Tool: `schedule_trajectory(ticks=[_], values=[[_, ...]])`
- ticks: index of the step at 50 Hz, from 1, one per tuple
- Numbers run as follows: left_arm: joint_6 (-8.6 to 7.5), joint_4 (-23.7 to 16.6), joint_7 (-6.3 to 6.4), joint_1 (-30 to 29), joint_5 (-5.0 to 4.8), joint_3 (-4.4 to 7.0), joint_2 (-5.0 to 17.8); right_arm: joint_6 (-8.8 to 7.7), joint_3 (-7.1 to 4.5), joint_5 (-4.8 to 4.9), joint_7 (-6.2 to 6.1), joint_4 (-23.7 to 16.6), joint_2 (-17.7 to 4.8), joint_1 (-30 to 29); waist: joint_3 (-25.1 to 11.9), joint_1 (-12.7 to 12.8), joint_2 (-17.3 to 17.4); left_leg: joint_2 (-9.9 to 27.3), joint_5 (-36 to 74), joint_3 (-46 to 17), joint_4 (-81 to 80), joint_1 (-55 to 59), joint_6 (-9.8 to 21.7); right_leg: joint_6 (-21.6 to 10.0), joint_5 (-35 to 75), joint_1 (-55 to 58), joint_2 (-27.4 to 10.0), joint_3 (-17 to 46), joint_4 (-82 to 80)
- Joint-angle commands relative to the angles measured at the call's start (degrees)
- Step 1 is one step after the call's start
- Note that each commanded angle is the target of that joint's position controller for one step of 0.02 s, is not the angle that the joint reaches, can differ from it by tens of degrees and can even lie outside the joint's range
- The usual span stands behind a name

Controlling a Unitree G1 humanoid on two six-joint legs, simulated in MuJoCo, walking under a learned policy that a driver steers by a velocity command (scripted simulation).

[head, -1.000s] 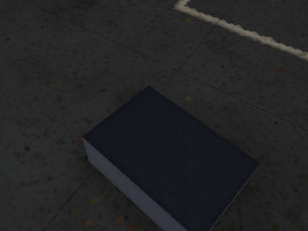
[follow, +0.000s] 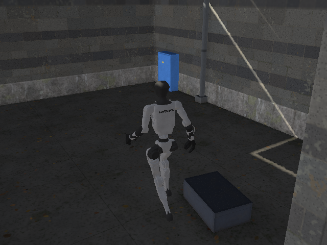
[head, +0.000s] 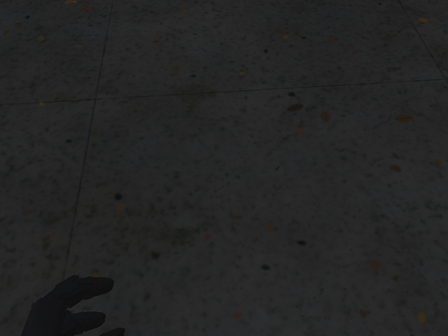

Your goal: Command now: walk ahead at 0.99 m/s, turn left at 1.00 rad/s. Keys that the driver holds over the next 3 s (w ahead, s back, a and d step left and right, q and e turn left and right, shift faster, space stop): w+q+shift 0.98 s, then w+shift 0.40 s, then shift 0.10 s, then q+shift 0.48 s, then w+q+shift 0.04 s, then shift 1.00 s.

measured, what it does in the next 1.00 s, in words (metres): walks ahead, turning left: left foot, then right foot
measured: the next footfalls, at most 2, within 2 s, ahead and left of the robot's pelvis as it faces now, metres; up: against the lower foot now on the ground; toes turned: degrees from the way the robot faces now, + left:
left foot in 0.42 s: +0.54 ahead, +0.14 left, +0.00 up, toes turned +27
right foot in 0.82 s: +1.00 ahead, +0.25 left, +0.00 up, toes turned +50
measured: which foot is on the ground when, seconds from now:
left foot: up 0.00-0.40, down 0.42-0.84, up 0.86-1.00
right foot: down 0.00-0.42, up 0.44-0.80, down 0.82-1.00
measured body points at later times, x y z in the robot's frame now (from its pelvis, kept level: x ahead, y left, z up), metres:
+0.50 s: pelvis +0.45 +0.09 -0.01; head +0.48 +0.11 +0.44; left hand +0.36 +0.35 -0.13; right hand +0.71 -0.08 -0.11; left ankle +0.51 +0.13 -0.70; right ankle +0.32 -0.14 -0.57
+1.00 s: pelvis +0.87 +0.31 +0.03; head +0.88 +0.34 +0.47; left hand +0.67 +0.54 -0.08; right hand +1.20 +0.27 -0.06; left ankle +0.76 +0.31 -0.60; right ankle +0.97 +0.22 -0.70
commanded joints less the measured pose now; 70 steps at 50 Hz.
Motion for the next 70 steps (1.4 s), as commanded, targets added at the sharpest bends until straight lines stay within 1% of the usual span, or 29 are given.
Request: schedule_trajectory(ticks=[1, 2, 4, 8, 14, 17, 19, 20, 21, 22, 23, 26, 28, 32, 38, 39, 41, 42, 43, 44, 46, 50, 57, 61, 63, 64, 65, 67, 70], values=[[0.05, 2.83, 1.09, 21.94, 1.28, 6.62, 15.76, -1.55, 1.61, 0.0, -0.41, -10.19, -1.43, -5.56, -19.46, 10.67, -23.68, 4.71, 4.95, 7.15, 40.15, -45.18, -0.97, -7.55, -45.12, 52.36, -24.13, 49.01, -20.51], [0.38, 1.7, 0.89, 15.5, 0.71, 5.36, 9.73, -0.6, 0.94, -1.47, -0.21, -8.69, -4.38, -8.58, -11.86, 9.59, -14.56, 8.87, 10.78, 8.62, 39.94, -45.9, -1.21, -8.31, -46.02, 43.84, -22.14, 40.77, -20.14], [0.21, 3.89, 0.53, 16.03, 0.75, 4.24, 6.37, 0.72, 1.17, -2.91, 1.36, -9.21, -3.43, -13.75, -4.51, 8.96, -2.72, 13.0, 12.77, 10.15, 36.94, -44.72, -2.23, -7.73, -30.06, 32.12, -18.97, 25.32, -20.4], [-2.03, 10.16, -0.93, 20.04, -0.93, 3.54, 4.39, 3.15, 2.89, -2.33, 3.26, -12.57, 1.76, -19.05, 2.65, 5.93, -4.76, 16.97, 14.7, 11.56, 32.69, -47.19, -4.0, -4.96, -6.99, 25.21, -17.17, 5.48, -24.5], [-3.04, 12.68, -0.7, 19.63, -0.93, 4.29, 7.65, 3.24, 3.99, -1.83, 5.53, -16.56, 1.57, -30.61, 7.06, 5.07, -3.43, 14.45, 27.43, 22.81, 7.68, -40.49, -1.21, -3.04, 16.71, 25.49, -10.64, -16.5, -29.45], [-2.05, 13.37, -0.08, 23.03, -1.05, 4.98, 11.76, 2.74, 3.45, -1.63, 4.57, -14.98, 0.29, -28.24, 3.09, 2.6, -5.2, 8.18, 24.32, 28.52, 1.72, -31.63, 1.73, -2.51, 55.95, 34.34, -11.95, -18.85, -19.98], [-0.15, 12.11, 0.31, 20.09, -0.83, 5.83, 15.15, 2.29, 1.53, -1.16, 3.24, -10.36, -3.24, -12.22, -6.16, -5.89, -7.88, 5.06, 19.06, 26.96, 1.4, -15.04, 3.91, -3.23, 66.89, 34.17, -14.38, -17.75, 0.5], [0.66, 10.63, 0.15, 17.22, -0.61, 5.89, 15.12, 2.09, -0.2, -1.04, 2.16, -5.94, -5.74, 1.08, -12.1, -11.1, -6.78, 4.32, 17.76, 23.48, -2.27, 1.06, 5.75, -3.36, 60.66, 26.51, -14.45, -16.29, 17.77], [0.99, 10.78, -0.71, 17.72, 0.24, 5.42, 11.91, 2.52, -1.96, -0.46, 0.59, -4.29, -8.18, 1.43, -10.18, -8.38, 0.56, 7.66, 12.14, 15.39, -5.32, 10.42, 7.0, -1.88, 12.04, 12.07, -7.47, -15.39, 37.04], [0.62, 5.69, -1.39, 21.16, 0.3, 3.73, 5.25, 3.42, -2.91, -1.45, 0.25, -7.42, -14.32, -5.57, -11.43, 1.02, 13.23, 20.17, 14.35, -12.46, -9.77, 19.19, 13.49, 1.35, -25.6, -8.92, 0.84, -11.87, 57.58], [-0.91, 0.98, -1.28, 15.97, -0.6, 3.63, 8.84, 4.12, -3.5, -2.1, 0.0, -9.09, -15.23, -1.72, -19.23, -2.31, 6.48, 24.65, 3.08, -29.11, -21.85, 24.6, 18.64, 0.92, -22.59, -17.66, 1.32, 0.19, 59.05], [-1.86, 2.05, -1.04, 11.26, 0.45, 2.47, 7.88, 1.93, -2.33, -1.39, -0.93, -6.04, -9.13, -5.7, -0.45, 4.41, -5.38, 20.27, 10.52, -19.83, -28.73, -1.72, 13.22, 0.77, -17.48, -12.32, -5.17, 2.31, 42.15], [0.42, 2.97, -0.98, 13.57, 1.83, 2.26, 7.59, -0.09, -0.88, -0.39, -1.33, -6.41, -5.92, -7.96, -0.1, 7.85, -5.0, 16.26, 18.37, -12.45, -29.52, -11.7, 12.57, 2.51, -18.8, -5.21, -7.02, 2.26, 35.36], [1.11, -2.08, -1.91, 0.48, 0.67, 0.76, 3.8, -1.93, -0.78, -0.66, -0.57, -5.42, -5.17, -6.38, 4.84, 5.28, -3.25, 10.62, 24.03, -6.59, -33.25, -23.47, 10.34, 4.15, -5.06, 0.12, -6.26, -0.99, 15.84], [0.37, -3.26, -1.86, -2.05, -0.82, 1.33, 5.93, -1.75, -2.07, 0.3, -0.44, -3.28, -7.86, -3.06, 0.02, 2.78, 0.4, 11.85, 47.69, -7.61, -26.3, -13.25, 3.92, 0.57, 8.18, 14.47, 0.02, -0.78, -3.53], [0.26, -1.97, -1.26, 2.48, -0.87, 2.18, 7.94, -1.63, -2.37, 0.12, -0.62, -3.13, -9.17, -3.18, -3.42, 4.79, 0.41, 11.57, 56.35, -7.61, -19.82, -10.73, 2.41, 0.04, 4.1, 20.29, 1.87, -0.72, -3.9], [-0.06, 3.08, 0.78, 24.36, -1.06, 4.95, 13.36, -2.04, -2.59, -0.91, -0.09, -3.94, -10.82, -8.34, -13.84, 17.65, 0.02, 8.77, 56.59, -4.93, 6.94, -18.46, -0.39, -1.19, -6.3, 44.02, -0.66, 0.46, -1.99], [-0.35, 5.51, 1.92, 35.62, 0.76, 6.08, 16.69, -2.78, -0.13, -1.45, -0.31, -6.0, -1.02, -9.72, -20.1, 19.57, -11.23, 4.36, 16.41, -0.3, 29.05, -29.31, -0.48, -2.14, -25.41, 56.12, -14.53, 14.54, -3.32], [-0.44, 4.25, 1.13, 27.43, 2.01, 6.77, 20.28, -2.49, 1.55, 1.88, -0.56, -9.51, 2.13, -1.64, -26.26, 10.0, -29.88, 1.63, -0.52, 6.0, 40.24, -43.06, -1.91, -7.28, -37.44, 59.69, -28.1, 49.74, -19.0], [-0.01, 2.15, 0.62, 18.91, 1.4, 6.17, 13.11, -1.43, 1.36, -0.44, -1.17, -7.07, -2.77, -5.82, -16.56, 9.97, -16.99, 7.8, 7.18, 7.82, 41.68, -46.98, -1.32, -8.16, -46.5, 49.79, -24.65, 47.44, -21.66], [0.22, 3.79, 0.12, 15.68, 1.28, 4.53, 6.52, -0.06, 0.89, -1.93, 0.49, -7.01, -3.61, -12.17, -5.61, 9.2, -3.58, 12.52, 13.02, 10.7, 37.31, -45.52, -2.16, -7.98, -29.25, 36.12, -19.84, 27.46, -20.39], [-2.02, 11.31, -1.26, 21.41, -0.66, 3.33, 3.11, 2.45, 2.85, -2.46, 3.19, -11.97, 2.91, -18.95, 1.06, 6.49, -5.0, 16.57, 13.71, 10.93, 33.86, -48.01, -2.34, -5.34, -7.58, 27.9, -16.69, 8.38, -23.55], [-3.74, 15.74, -1.72, 24.29, -0.97, 3.35, 6.9, 1.35, 4.98, -2.66, 5.02, -16.48, 3.35, -31.65, 7.58, 5.72, -2.27, 11.42, 27.77, 21.82, 2.7, -35.58, -0.37, -5.61, 20.99, 22.22, -11.57, -12.34, -35.38], [-1.96, 17.06, -0.23, 26.39, -1.07, 4.26, 14.39, 0.77, 3.47, -3.22, 3.16, -12.0, -0.93, -20.53, -2.43, -1.92, -8.75, 3.87, 17.56, 24.83, -2.61, -18.53, 2.78, -6.1, 66.96, 33.97, -14.5, -14.62, -12.85], [-0.77, 15.6, 0.19, 22.37, -1.06, 4.15, 14.57, 0.84, 0.57, -3.18, 1.16, -5.06, -6.25, 0.43, -12.23, -11.44, -8.65, 7.14, 15.21, 16.91, -11.06, 7.55, 5.4, -5.61, 52.35, 22.14, -12.12, -14.38, 19.88], [-0.78, 13.15, -1.29, 26.94, -0.47, 2.4, 4.75, 1.12, -0.65, -3.65, -0.19, -4.88, -11.08, -2.91, -15.96, -1.59, 6.76, 23.14, 7.13, -4.64, -9.94, 22.15, 6.95, -3.96, -18.92, 1.36, -3.87, -12.22, 41.66], [-1.19, 9.56, -1.04, 26.43, -2.31, 2.62, 7.11, 1.21, -1.18, -2.91, -0.51, -6.77, -12.61, -1.62, -25.19, -1.78, 6.65, 31.5, 6.85, -28.38, -18.55, 27.19, 11.89, -4.49, -23.84, -8.84, 0.65, -1.7, 53.8], [-2.04, 8.1, -0.93, 17.83, -2.63, 2.43, 7.25, 0.02, -0.88, -1.57, -1.25, -2.93, -7.9, -3.12, -7.45, -0.04, -0.93, 26.74, 17.58, -14.67, -24.89, 11.9, 9.67, -4.96, -13.59, -14.02, -3.49, 0.88, 46.69], [0.32, 10.25, -2.16, 21.38, -0.35, 1.73, 4.47, -1.84, 1.35, -1.37, -1.73, -1.86, -0.87, -8.14, -0.8, 7.87, -1.46, 21.46, 32.78, -2.85, -29.2, -7.22, 6.57, -2.81, -12.99, -3.57, -6.79, 1.3, 36.44]])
